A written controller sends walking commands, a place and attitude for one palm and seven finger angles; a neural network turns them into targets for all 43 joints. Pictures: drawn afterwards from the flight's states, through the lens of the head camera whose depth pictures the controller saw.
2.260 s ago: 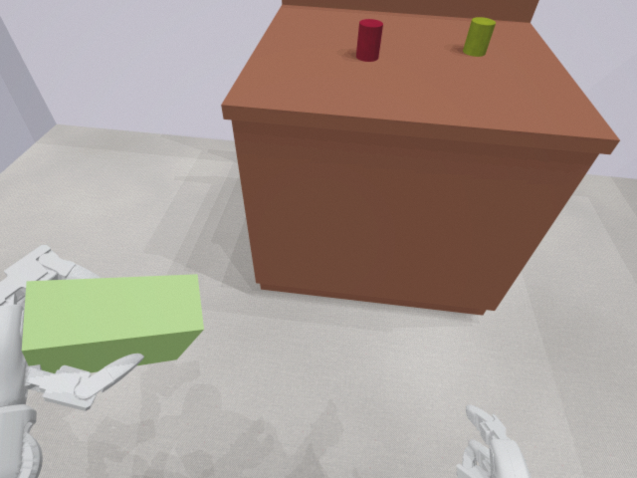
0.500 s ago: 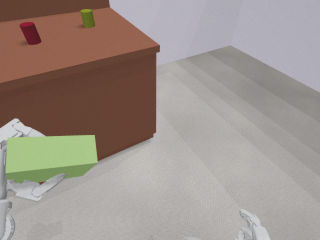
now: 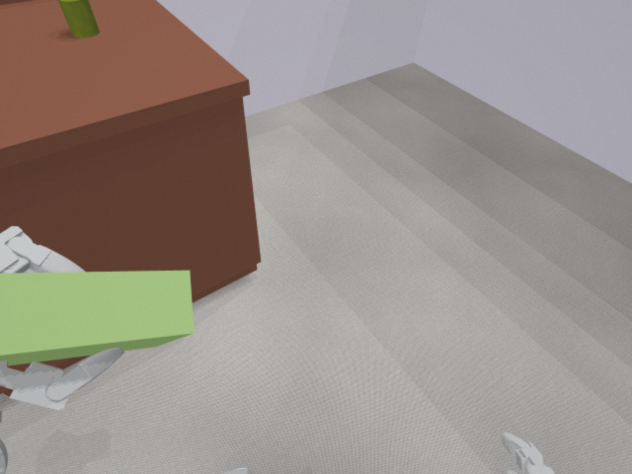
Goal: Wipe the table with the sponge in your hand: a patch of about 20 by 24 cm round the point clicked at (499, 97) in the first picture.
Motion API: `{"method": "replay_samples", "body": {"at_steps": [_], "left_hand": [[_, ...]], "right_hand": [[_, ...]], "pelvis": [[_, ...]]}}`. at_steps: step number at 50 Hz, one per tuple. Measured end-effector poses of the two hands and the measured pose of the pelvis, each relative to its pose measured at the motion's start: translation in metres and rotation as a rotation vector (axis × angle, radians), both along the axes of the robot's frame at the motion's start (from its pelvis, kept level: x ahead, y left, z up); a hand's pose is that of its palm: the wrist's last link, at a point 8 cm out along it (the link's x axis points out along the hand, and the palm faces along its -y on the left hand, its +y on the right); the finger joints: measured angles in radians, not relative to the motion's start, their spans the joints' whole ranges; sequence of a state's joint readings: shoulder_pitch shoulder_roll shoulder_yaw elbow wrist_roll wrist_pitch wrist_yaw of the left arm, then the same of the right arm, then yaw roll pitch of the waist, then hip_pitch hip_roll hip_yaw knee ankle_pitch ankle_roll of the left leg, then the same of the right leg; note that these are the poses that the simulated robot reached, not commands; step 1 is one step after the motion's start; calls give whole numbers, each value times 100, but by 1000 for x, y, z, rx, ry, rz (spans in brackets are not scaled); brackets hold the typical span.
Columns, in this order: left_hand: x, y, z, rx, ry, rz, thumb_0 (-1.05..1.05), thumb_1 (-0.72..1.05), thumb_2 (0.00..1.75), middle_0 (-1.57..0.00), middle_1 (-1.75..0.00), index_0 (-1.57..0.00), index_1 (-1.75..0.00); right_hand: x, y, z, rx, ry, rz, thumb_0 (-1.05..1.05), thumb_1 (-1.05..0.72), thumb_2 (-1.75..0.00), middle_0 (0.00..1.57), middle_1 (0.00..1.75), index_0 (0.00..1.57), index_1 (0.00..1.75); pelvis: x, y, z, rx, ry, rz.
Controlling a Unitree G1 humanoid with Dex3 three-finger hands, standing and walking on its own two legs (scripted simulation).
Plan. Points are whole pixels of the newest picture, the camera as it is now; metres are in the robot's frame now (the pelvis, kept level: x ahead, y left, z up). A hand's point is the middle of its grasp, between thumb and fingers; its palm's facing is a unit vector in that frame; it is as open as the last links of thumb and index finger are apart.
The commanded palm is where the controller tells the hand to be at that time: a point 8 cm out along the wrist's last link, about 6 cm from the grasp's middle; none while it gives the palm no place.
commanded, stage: walk to a spot facing it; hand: left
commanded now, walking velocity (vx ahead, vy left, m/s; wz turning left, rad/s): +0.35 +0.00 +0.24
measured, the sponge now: (122, 316) +0.23 +0.19 +0.16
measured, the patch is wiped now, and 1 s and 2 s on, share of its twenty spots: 0.00 0.00 0.00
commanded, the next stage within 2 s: take the last steps up to it in 0.42 s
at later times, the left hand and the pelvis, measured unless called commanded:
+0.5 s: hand (145, 226) +0.32 +0.20 +0.17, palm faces +0.50 -0.74 -0.45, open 9.7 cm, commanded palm +0.25 +0.25 +0.18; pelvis +0.13 -0.06 +0.00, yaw +9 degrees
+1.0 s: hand (178, 169) +0.40 +0.18 +0.19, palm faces +0.58 -0.66 -0.48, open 9.7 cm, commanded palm +0.34 +0.22 +0.18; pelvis +0.25 -0.09 -0.01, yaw +14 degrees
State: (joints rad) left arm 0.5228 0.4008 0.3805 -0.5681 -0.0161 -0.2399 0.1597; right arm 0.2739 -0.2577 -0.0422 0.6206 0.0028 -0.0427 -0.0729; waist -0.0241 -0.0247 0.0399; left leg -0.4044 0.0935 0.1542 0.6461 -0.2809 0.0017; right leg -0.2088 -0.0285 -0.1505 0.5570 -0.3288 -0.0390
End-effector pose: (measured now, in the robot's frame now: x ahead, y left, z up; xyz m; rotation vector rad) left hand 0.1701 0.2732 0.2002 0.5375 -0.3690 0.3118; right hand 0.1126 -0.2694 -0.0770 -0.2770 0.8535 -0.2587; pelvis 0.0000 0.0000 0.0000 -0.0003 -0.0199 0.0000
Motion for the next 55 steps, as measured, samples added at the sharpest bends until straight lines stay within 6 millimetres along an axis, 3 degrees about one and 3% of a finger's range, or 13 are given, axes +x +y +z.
{"method": "replay_samples", "body": {"at_steps": [3,7,11,15,18,22,27,31,36,40,47,51,55], "left_hand": [[17,12,-7,-42,-64,33,0,-46,98,-81,-132,-80,-132],[44,17,-14,-79,-50,70,0,-46,98,-81,-132,-80,-132],[58,3,-6,-59,-5,68,0,-46,98,-81,-132,-80,-132],[67,-15,5,-13,24,77,0,-46,98,-81,-132,-80,-132],[78,-27,4,27,34,121,0,-46,98,-81,-132,-80,-132],[97,-37,-7,-10,53,179,0,-46,98,-81,-132,-80,-132],[115,-42,-8,-26,104,209,0,-46,98,-81,-132,-80,-132],[125,-41,-1,7,100,212,0,-46,98,-81,-132,-80,-132],[143,-28,0,28,0,206,0,-46,98,-81,-132,-80,-132],[164,-21,-4,16,-29,216,0,-46,98,-81,-132,-80,-132],[178,-51,7,22,3,234,0,-46,98,-81,-132,-80,-132],[187,-65,2,42,15,287,0,-46,99,-81,-132,-80,-132],[202,-64,-3,-24,44,336,0,-46,99,-81,-132,-80,-132]], "right_hand": [[32,5,1,-24,-50,13,2,-91,-90,20,30,19,30],[73,28,2,40,-108,55,2,-91,-90,19,30,19,30],[106,54,3,136,-137,114,2,-91,-90,20,30,20,30],[133,66,-4,211,-126,167,1,-90,-90,20,30,20,30],[153,61,-20,247,-102,200,1,-90,-90,20,30,20,30],[179,38,-40,225,-24,238,1,-90,-90,20,30,20,30],[210,4,-28,137,40,237,2,-90,-90,20,30,20,30],[240,-12,-11,65,24,243,2,-91,-90,20,30,20,30],[282,-10,-5,20,-71,235,2,-91,-90,20,30,20,30],[304,10,-5,92,-114,245,2,-91,-90,19,30,19,30],[325,34,-13,228,-123,315,1,-90,-90,20,30,20,30],[340,26,-36,247,-69,357,1,-90,-90,20,30,20,30],[355,6,-38,201,16,378,2,-90,-90,20,30,20,30]], "pelvis": [[20,5,-9,4,-15,9],[37,2,-7,3,-13,32],[57,-6,1,-8,6,38],[80,-21,4,-15,14,50],[99,-37,-4,-5,10,72],[119,-50,-9,0,-1,126],[145,-59,3,31,12,171],[165,-60,6,48,28,189],[190,-49,-10,38,21,180],[204,-54,-11,34,14,206],[237,-74,-5,13,25,219],[257,-89,-14,15,10,247],[272,-95,-3,34,10,256]]}}
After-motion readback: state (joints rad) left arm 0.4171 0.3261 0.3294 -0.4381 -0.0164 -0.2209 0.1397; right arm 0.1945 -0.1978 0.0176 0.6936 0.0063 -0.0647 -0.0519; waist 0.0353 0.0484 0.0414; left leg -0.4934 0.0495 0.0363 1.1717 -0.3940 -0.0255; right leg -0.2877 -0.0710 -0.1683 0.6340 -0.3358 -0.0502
